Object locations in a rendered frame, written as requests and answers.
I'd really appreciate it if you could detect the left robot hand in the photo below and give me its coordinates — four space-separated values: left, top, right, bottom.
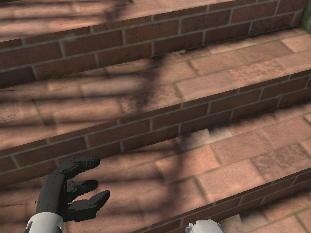
35 156 110 222

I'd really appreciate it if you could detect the robot left forearm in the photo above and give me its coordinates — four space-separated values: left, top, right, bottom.
23 212 64 233

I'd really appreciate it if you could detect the right robot thigh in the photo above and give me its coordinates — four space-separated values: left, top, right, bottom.
185 219 225 233

